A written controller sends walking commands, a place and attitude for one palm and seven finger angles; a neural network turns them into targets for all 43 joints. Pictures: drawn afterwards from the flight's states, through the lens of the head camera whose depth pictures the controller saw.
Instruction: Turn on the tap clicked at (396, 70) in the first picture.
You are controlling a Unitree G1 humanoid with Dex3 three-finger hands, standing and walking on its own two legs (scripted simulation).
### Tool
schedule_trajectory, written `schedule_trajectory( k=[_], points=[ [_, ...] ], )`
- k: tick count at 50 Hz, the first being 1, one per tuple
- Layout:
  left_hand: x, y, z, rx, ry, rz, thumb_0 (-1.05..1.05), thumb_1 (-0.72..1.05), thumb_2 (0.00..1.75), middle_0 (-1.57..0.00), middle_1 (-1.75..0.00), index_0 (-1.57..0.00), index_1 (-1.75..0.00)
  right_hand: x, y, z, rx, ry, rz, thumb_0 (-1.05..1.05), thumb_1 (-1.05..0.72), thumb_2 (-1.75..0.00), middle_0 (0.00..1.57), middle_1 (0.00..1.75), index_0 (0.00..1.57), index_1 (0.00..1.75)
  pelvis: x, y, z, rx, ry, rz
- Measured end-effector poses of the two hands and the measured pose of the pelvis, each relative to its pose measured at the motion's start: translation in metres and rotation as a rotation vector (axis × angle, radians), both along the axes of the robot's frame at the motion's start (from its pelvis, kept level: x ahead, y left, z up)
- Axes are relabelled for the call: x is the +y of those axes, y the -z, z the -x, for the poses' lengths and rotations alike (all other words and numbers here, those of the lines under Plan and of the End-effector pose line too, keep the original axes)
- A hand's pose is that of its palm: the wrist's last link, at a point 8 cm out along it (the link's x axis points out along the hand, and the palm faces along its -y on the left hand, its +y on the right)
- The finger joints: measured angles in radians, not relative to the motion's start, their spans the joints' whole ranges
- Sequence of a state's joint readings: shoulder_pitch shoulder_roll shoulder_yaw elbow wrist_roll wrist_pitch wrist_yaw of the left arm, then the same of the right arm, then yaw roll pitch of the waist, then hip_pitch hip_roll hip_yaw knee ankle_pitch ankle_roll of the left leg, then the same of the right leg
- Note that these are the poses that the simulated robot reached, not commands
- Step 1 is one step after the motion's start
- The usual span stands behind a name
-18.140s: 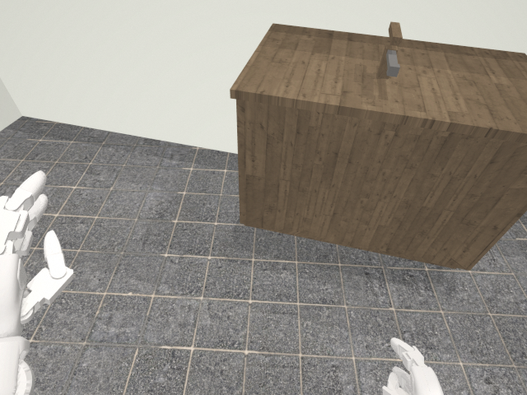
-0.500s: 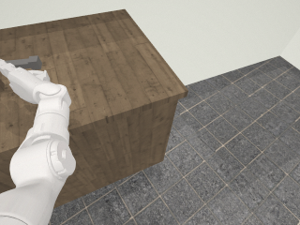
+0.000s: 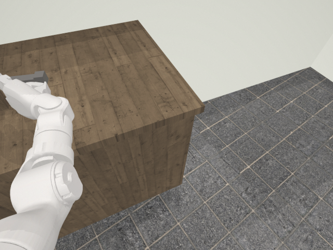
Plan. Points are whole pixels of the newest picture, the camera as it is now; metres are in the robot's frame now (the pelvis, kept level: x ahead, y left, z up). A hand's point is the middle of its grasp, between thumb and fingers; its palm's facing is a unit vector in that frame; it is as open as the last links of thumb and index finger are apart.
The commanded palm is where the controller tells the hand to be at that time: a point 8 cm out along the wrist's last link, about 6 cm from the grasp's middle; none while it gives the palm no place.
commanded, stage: lift the hand up off the lever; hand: left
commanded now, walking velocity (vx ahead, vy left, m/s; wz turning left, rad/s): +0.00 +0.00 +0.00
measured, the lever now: (41, 78) +0.56 +0.32 +0.11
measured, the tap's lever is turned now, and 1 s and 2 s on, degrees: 78 78 78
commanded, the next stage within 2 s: draw the hand back beside the body in 1.04 s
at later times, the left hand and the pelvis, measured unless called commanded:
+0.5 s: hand (40, 81) +0.48 +0.27 +0.16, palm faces +0.84 -0.53 -0.10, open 7.9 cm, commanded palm +0.42 +0.28 +0.17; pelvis +0.00 +0.01 +0.00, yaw +0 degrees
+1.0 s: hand (34, 80) +0.47 +0.27 +0.18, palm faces +0.84 -0.53 -0.12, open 7.9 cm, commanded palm +0.42 +0.28 +0.18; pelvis +0.00 +0.00 +0.01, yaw +1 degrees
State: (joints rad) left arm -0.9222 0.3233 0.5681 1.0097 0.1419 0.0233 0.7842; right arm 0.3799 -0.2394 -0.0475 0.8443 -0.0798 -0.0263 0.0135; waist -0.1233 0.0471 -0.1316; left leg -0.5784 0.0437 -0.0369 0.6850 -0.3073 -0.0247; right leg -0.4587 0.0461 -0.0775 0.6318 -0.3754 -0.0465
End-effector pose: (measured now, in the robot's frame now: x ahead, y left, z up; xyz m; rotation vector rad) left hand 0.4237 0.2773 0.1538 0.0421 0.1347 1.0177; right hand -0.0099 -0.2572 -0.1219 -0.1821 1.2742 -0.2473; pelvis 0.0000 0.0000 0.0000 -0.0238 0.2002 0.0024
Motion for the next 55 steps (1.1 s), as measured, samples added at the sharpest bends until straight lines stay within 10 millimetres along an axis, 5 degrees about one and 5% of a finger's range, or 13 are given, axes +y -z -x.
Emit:
schedule_trajectory(
  k=[14,32,55],
  points=[
    [0.0,-0.009,0.001,0.013,0.01,0.01,0.02,0.9,0.9,-0.15,-0.15,-0.15,-0.15,-0.001,-0.005,-0.034,-0.089,-0.043,0.02,0.01,-0.91,-0.9,0.2,0.3,0.2,0.3,0.002,-0.001,0.004,-0.006,-0.006,-0.001],
    [-0.001,-0.02,0.0,-0.006,0.029,0.011,0.02,0.9,0.9,-0.15,-0.15,-0.15,-0.15,0.012,-0.003,-0.02,-0.045,-0.021,-0.012,0.01,-0.91,-0.9,0.2,0.3,0.2,0.3,0.009,-0.006,-0.001,-0.026,-0.001,-0.002],
    [0.007,-0.031,0.011,0.022,0.013,-0.006,0.02,0.9,0.9,-0.15,-0.15,-0.15,-0.15,0.0,-0.011,-0.046,-0.125,-0.068,0.022,0.01,-0.91,-0.9,0.2,0.3,0.2,0.3,0.003,-0.007,0.007,-0.042,-0.016,-0.004]
  ],
)
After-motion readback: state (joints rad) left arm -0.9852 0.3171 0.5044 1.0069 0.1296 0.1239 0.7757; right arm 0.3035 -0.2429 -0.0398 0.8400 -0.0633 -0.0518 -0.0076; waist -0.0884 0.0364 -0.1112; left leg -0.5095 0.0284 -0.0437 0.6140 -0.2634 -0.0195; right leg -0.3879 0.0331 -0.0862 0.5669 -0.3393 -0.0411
